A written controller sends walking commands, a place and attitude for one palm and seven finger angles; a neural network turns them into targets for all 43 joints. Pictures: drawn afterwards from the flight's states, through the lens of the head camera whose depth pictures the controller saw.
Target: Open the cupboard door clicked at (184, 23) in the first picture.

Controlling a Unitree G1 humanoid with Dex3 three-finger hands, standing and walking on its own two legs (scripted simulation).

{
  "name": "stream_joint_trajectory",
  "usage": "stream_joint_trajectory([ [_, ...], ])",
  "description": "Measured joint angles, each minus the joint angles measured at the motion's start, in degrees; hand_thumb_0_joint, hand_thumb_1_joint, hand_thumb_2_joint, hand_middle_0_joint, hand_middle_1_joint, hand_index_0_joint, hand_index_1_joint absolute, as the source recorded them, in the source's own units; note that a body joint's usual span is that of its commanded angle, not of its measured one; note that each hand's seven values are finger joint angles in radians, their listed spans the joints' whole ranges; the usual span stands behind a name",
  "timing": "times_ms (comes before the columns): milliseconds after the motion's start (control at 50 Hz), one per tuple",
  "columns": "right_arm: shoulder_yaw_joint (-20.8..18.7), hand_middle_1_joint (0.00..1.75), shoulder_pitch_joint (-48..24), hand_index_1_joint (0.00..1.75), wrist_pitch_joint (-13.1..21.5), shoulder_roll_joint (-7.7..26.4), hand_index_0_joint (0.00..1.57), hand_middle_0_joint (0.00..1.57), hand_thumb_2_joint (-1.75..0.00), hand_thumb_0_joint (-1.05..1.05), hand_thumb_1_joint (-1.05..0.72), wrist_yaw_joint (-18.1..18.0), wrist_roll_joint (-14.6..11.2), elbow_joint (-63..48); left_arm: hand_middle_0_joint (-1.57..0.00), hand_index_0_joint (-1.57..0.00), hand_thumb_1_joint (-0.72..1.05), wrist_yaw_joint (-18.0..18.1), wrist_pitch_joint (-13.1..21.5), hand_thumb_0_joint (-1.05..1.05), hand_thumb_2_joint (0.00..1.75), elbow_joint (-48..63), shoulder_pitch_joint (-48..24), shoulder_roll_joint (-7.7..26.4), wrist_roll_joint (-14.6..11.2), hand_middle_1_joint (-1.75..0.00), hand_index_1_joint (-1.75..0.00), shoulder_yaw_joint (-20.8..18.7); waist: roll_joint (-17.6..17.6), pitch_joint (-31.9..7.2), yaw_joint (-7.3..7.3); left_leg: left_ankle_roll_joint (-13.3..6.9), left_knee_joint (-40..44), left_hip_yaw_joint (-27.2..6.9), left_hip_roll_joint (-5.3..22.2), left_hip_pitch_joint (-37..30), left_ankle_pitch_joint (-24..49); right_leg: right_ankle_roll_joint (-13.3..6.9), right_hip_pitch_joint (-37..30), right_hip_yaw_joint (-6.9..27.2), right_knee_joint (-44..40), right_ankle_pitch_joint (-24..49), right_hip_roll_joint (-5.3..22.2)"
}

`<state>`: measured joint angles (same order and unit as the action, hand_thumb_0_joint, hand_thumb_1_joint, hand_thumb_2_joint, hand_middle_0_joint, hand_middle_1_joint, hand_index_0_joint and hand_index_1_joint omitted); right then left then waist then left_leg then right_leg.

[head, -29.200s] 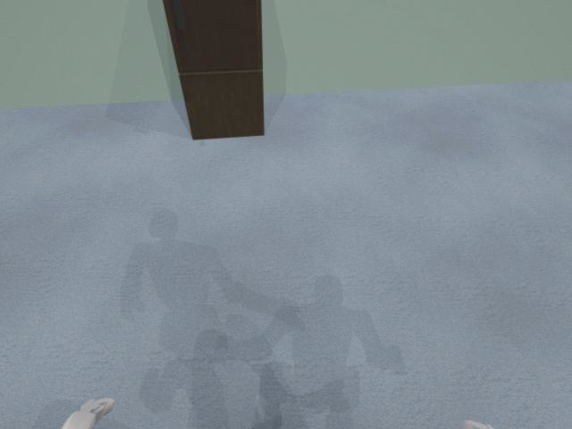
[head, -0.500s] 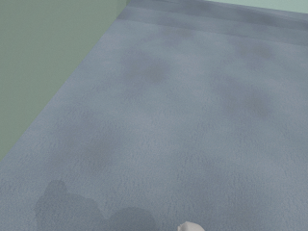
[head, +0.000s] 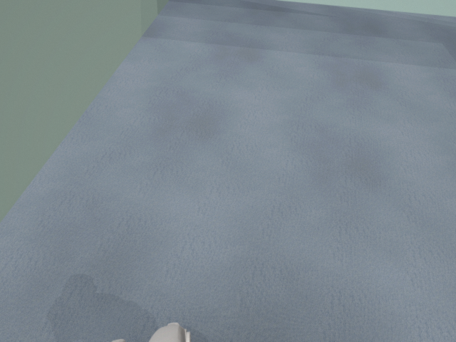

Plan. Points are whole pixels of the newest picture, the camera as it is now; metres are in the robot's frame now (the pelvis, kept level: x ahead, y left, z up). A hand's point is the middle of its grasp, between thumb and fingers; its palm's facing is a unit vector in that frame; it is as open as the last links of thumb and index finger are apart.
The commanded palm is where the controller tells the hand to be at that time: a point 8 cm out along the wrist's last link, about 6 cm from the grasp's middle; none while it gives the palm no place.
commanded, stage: turn to face it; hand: left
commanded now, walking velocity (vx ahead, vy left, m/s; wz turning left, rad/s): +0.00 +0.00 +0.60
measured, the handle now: out of the picture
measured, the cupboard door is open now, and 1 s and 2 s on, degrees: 48 48 48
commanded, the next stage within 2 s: none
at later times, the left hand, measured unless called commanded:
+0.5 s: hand out of the picture +0.11 +0.22 -0.17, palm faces +0.30 -0.92 -0.26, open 7.4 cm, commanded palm none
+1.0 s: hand out of the picture +0.05 +0.18 -0.19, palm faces +0.58 -0.78 -0.24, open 7.4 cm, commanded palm none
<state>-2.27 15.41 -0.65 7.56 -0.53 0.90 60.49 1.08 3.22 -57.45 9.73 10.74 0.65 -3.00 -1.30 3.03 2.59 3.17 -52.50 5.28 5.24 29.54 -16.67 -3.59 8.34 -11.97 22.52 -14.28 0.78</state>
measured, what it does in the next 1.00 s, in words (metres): walks ahead, turning left: left foot, then right foot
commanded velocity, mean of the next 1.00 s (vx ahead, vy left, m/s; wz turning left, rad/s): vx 0.00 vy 0.00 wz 0.60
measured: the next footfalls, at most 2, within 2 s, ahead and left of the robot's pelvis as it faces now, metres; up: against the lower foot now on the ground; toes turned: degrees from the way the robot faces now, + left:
left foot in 0.16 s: +0.14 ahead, +0.13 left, +0.00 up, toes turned +12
right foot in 0.52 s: +0.15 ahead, -0.16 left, +0.00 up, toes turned +17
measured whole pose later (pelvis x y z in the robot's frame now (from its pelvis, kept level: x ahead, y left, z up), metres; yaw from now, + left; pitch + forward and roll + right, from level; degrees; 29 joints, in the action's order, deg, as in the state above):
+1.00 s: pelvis +0.12 -0.03 -0.01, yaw +35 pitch +1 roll +0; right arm -2.4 6.7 -1.6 12.9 -0.1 1.3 50.1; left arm 0.6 -3.7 -51.4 10.2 15.4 1.0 -3.6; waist -3.5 7.1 -0.7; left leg -0.8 -33.0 0.1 -0.5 18.8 -15.5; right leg 5.0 27.2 -1.5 63.4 -27.6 4.8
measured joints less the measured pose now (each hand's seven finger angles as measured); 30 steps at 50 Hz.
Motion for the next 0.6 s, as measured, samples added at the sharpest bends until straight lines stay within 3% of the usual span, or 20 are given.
stream_joint_trajectory([
  [120, -0.4, 0.3, -3.7, 0.3, -0.9, 2.1, 0.2, 0.2, -0.9, 0.02, -0.93, 0.6, 0.2, -2.5, -0.2, -0.2, 0.94, -0.2, -1.7, -0.01, 0.9, -0.4, 2.1, 0.3, 0.4, -0.3, -0.3, -0.1, -1.3, 0.8, -1.68, -0.9, 11.8, 2.4, -1.4, -4.3, 1.3, 1.7, -1.5, -3.5, 5.8, -6.5, 1.6],
  [140, -0.4, 0.3, -3.9, 0.3, -0.7, 2.7, 0.2, 0.2, -0.9, 0.01, -0.93, 0.7, 0.4, -3.3, -0.2, -0.2, 0.94, -0.3, -2.0, 0.0, 0.9, -0.3, 2.8, 0.3, 0.3, -0.3, -0.3, -0.1, -1.5, 0.8, -1.86, -1.5, 15.0, 2.4, -1.8, -6.1, 5.0, 2.2, -0.8, -3.8, 8.8, -8.5, 2.3],
  [160, -0.5, 0.3, -3.9, 0.3, -0.2, 3.6, 0.2, 0.2, -0.9, 0.01, -0.93, 0.8, 0.6, -4.2, -0.2, -0.2, 0.93, -0.4, -2.5, 0.0, 0.9, -0.1, 3.6, 0.1, 0.1, -0.3, -0.3, -0.1, -0.9, 0.4, -1.92, -3.9, 16.7, 1.6, -1.9, -6.8, 7.0, 3.2, 1.3, -3.8, 13.8, -10.6, 2.7],
  [180, -0.6, 0.3, -4.4, 0.3, 0.2, 3.9, 0.2, 0.2, -0.9, 0.01, -0.92, 0.6, 0.7, -4.7, -0.2, -0.2, 0.93, -0.4, -3.2, 0.0, 0.9, -0.2, 3.5, 0.4, -0.1, -0.3, -0.3, -0.1, -1.3, 0.5, -1.63, -5.6, 14.9, 1.3, -2.7, -5.9, 4.7, 4.3, 4.3, -1.4, 20.8, -14.6, 3.2],
  [220, -0.5, 0.3, -5.4, 0.3, 0.3, 3.9, 0.2, 0.2, -0.9, 0.01, -0.92, 0.2, 0.7, -5.6, -0.2, -0.2, 0.92, -0.3, -4.9, 0.0, 0.9, 0.1, 2.8, 1.3, 0.1, -0.3, -0.3, -0.3, -2.2, 1.3, -1.76, -6.8, 13.1, 0.8, -3.9, -5.3, 1.5, 5.5, 10.2, 4.5, 33.5, -18.5, 2.8],
  [260, -0.4, 0.3, -5.4, 0.3, 0.3, 3.9, 0.2, 0.2, -0.9, 0.01, -0.92, -0.2, 0.7, -6.4, -0.2, -0.2, 0.92, -0.4, -5.6, 0.01, 0.9, 0.7, 1.6, 2.0, 0.4, -0.3, -0.3, -0.7, -2.2, 1.5, -1.92, -6.2, 14.6, -0.5, -4.5, -5.5, 1.8, 6.4, 14.9, 7.7, 40.6, -16.9, 2.4],
  [300, -0.2, 0.3, -5.4, 0.3, 0.1, 4.0, 0.2, 0.2, -0.9, 0.01, -0.91, -0.5, 0.7, -6.6, -0.2, -0.2, 0.92, -0.5, -5.8, 0.01, 0.9, 1.8, 0.3, 2.5, 0.5, -0.3, -0.3, -1.0, -1.7, 1.8, -2.33, -5.6, 17.2, -2.1, -4.9, -6.1, 3.5, 7.0, 17.8, 9.8, 42.5, -13.6, 2.5],
  [400, -0.3, 0.3, -5.6, 0.3, -0.8, 4.4, 0.2, 0.2, -0.9, 0.01, -0.91, -0.1, 0.7, -7.0, -0.2, -0.2, 0.91, -0.8, -5.7, 0.01, 0.9, 4.9, -1.4, 3.0, 0.4, -0.3, -0.3, -1.1, 0.7, 1.7, -2.65, -4.7, 21.9, -6.4, -4.9, -7.3, 6.2, 7.6, 18.0, 12.0, 32.8, -11.1, 2.7],
  [500, -1.3, 0.3, -5.7, 0.3, -2.0, 4.8, 0.21, 0.21, -0.9, 0.01, -0.9, 0.5, 0.6, -7.9, -0.2, -0.2, 0.91, -0.8, -5.1, 0.01, 0.9, 6.8, -1.5, 3.5, 0.2, -0.3, -0.3, -1.0, 2.4, 1.0, -1.99, -2.4, 21.4, -10.8, -5.2, -6.4, 6.2, 7.1, 11.2, 11.4, 16.3, -8.1, 1.0],
  [540, -1.9, 0.3, -5.7, 0.3, -2.7, 5.1, 0.21, 0.21, -0.9, 0.01, -0.9, 0.7, 0.2, -8.2, -0.2, -0.2, 0.91, -0.6, -4.2, 0.01, 0.9, 7.7, -0.5, 4.0, 0.7, -0.3, -0.3, -0.9, 1.5, 0.3, -2.54, -1.6, 17.0, -11.2, -6.5, -4.2, 1.6, 5.9, 8.6, 11.6, 9.3, -4.3, 1.7],
  [600, -3.0, 0.3, -6.4, 0.3, -3.5, 6.7, 0.2, 0.21, -0.9, 0.01, -0.9, 1.1, 0.2, -8.1, -0.2, -0.2, 0.91, -0.2, -4.1, 0.01, 0.9, 7.3, 0.6, 2.6, 0.9, -0.3, -0.3, -0.1, 2.5, 1.1, -2.3, -1.1, -0.2, -8.9, -6.9, 0.5, -8.3, 4.8, 7.2, 9.1, 10.3, -4.6, 2.7],
])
